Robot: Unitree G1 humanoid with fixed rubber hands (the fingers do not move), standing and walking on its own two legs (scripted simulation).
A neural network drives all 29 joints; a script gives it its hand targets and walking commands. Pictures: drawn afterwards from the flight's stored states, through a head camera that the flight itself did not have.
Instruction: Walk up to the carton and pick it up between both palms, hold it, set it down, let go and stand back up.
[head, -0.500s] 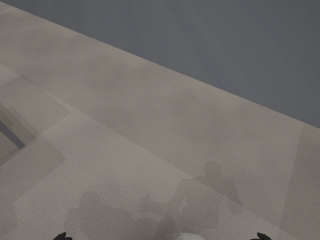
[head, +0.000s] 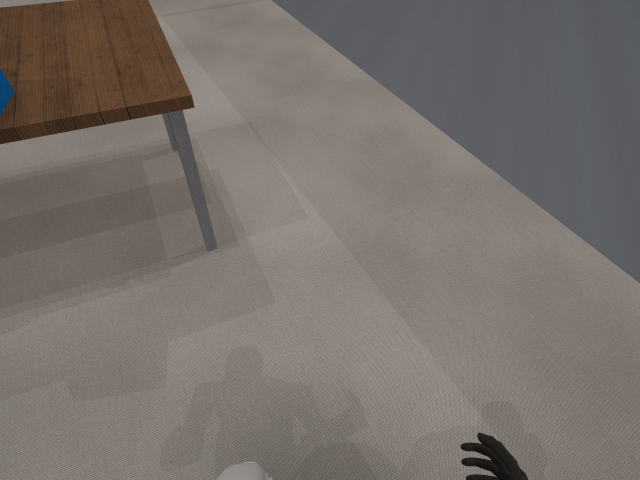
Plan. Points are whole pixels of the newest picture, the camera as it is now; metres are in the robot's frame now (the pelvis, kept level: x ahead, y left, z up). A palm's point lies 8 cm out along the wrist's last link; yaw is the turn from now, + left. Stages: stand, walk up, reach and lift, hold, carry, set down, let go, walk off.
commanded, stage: walk up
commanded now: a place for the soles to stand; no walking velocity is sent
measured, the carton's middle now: out of the picture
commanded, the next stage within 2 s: none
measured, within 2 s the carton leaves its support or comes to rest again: neither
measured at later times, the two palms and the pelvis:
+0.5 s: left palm (7, 477) +0.13 +0.37 -0.06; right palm (414, 375) +0.29 -0.14 -0.12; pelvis +0.15 +0.09 +0.01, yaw +16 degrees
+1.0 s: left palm out of the picture +0.23 +0.57 -0.09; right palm (280, 288) +0.41 +0.08 -0.07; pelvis +0.26 +0.30 +0.02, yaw +25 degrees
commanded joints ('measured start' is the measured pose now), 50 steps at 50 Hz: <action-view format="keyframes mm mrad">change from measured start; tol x16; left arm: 1 -70 76 16 -174 -35 -30 -16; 15 186 159 41 -70 -2 -54 62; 18 -45 140 27 -120 -13 -41 89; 50 17 56 -22 -157 -30 -22 4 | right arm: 1 171 -278 -97 -29 23 -1 -78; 31 23 -70 -14 -137 0 13 5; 41 294 -359 -104 -80 13 -26 -78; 50 201 -158 -31 -96 -11 -37 -92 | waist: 1 -121 265 -16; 12 22 98 -14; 15 93 -203 -156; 20 -11 -68 87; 36 -57 -148 -2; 40 -141 407 -73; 50 -64 161 -29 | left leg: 1 349 188 -483 -435 -47 291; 5 191 113 -310 -377 243 259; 11 -79 85 -320 -344 102 230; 15 -334 -136 -93 247 -311 48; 18 -325 -36 -167 545 -246 11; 32 -50 60 -29 -13 169 4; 38 321 3 22 -162 -12 54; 42 338 290 -668 -537 -370 256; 46 294 192 -296 -389 420 193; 50 279 169 -212 -357 585 224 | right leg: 1 -546 160 149 388 -69 2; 9 -239 235 71 -37 138 9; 13 261 230 113 -233 384 -17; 15 249 -132 631 -523 -116 -166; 17 9 -270 809 -698 -526 -253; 22 -87 -106 423 -623 -22 -175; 30 -36 -9 15 -578 269 -134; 36 -107 -81 -19 -520 123 -112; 42 -518 190 106 426 -78 -6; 50 -384 188 126 205 124 23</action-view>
